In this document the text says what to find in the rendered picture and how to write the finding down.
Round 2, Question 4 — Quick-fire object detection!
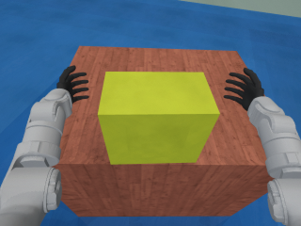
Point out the right robot upper arm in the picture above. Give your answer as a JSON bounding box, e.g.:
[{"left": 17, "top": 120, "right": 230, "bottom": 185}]
[{"left": 267, "top": 178, "right": 301, "bottom": 226}]

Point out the robot left hand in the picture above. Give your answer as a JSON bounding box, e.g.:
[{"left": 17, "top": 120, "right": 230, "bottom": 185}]
[{"left": 56, "top": 65, "right": 89, "bottom": 103}]

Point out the robot left forearm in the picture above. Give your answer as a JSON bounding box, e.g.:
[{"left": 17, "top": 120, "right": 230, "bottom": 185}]
[{"left": 0, "top": 89, "right": 72, "bottom": 209}]

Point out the left robot upper arm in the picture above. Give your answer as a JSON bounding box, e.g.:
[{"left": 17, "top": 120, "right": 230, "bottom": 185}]
[{"left": 0, "top": 167, "right": 62, "bottom": 226}]

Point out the robot right forearm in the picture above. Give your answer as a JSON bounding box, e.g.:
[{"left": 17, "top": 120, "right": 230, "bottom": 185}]
[{"left": 247, "top": 96, "right": 301, "bottom": 179}]

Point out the robot right hand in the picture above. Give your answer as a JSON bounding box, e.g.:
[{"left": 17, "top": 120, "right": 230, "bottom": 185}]
[{"left": 223, "top": 68, "right": 264, "bottom": 111}]

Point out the carton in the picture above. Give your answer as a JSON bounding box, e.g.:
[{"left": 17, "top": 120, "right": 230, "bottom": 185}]
[{"left": 98, "top": 72, "right": 220, "bottom": 165}]

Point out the pedestal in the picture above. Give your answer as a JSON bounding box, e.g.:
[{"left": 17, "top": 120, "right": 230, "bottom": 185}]
[{"left": 49, "top": 46, "right": 275, "bottom": 217}]

